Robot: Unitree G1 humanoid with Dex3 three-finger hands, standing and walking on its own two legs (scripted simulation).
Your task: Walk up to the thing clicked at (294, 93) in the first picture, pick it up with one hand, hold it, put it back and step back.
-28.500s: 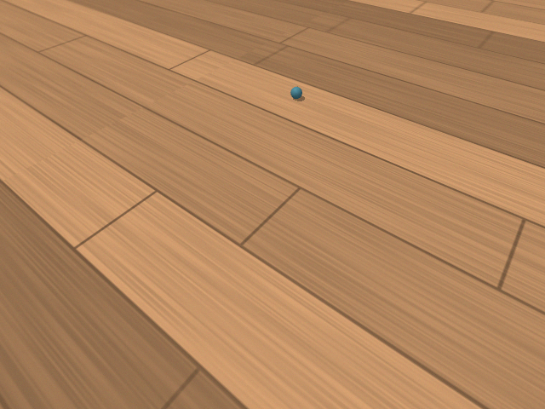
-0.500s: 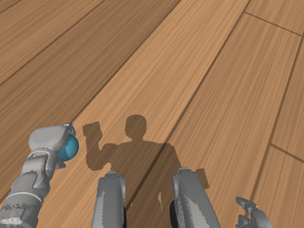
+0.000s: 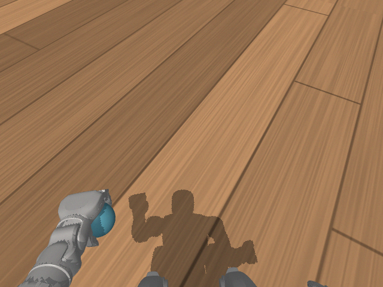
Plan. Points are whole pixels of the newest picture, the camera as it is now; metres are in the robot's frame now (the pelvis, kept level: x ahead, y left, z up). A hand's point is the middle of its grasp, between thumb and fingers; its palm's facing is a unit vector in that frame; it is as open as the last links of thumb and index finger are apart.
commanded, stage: lift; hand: left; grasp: from above
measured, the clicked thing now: (97, 219) +0.33 +0.22 -0.10
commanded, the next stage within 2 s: hold in 0.38 s
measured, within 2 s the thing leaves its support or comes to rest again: neither
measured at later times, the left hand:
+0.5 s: hand (85, 200) +0.34 +0.22 -0.01, palm faces -0.45 -0.08 -0.89, open 10.4 cm
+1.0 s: hand (79, 194) +0.34 +0.22 +0.02, palm faces -0.47 -0.05 -0.88, open 10.4 cm
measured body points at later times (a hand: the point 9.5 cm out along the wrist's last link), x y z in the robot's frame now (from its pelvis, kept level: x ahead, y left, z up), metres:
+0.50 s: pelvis +0.03 +0.00 +0.07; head +0.07 +0.00 +0.51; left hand +0.36 +0.22 +0.04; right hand +0.13 -0.27 -0.06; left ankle +0.05 +0.12 -0.64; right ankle +0.05 -0.14 -0.64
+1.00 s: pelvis +0.04 +0.00 +0.08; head +0.06 -0.01 +0.53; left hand +0.36 +0.22 +0.07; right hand +0.15 -0.27 -0.03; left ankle +0.05 +0.12 -0.64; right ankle +0.05 -0.14 -0.64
